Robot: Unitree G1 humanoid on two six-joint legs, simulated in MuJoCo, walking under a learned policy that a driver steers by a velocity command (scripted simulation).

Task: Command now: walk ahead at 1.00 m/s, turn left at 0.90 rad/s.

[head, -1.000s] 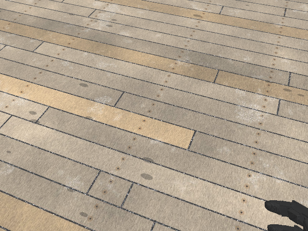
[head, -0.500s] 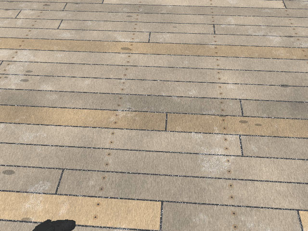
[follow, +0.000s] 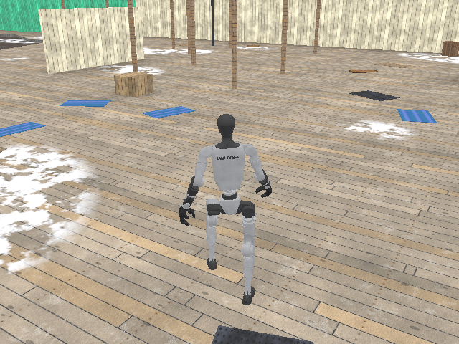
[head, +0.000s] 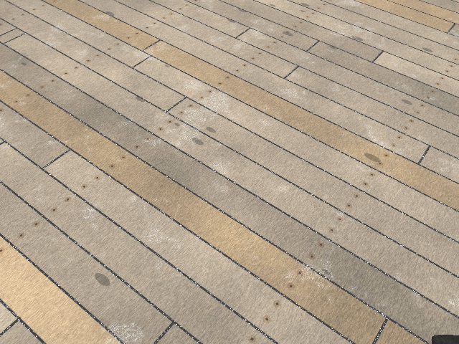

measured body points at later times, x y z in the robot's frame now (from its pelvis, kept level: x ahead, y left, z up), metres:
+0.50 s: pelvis +0.35 +0.05 +0.01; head +0.39 +0.10 +0.45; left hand +0.47 +0.39 -0.05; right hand +0.58 -0.17 -0.08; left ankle +0.32 +0.10 -0.73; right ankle +0.60 -0.02 -0.68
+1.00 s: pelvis +0.46 +0.07 +0.00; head +0.47 +0.10 +0.45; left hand +0.35 +0.35 -0.11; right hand +0.75 -0.01 -0.09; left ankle +0.38 +0.16 -0.73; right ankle +0.60 +0.04 -0.73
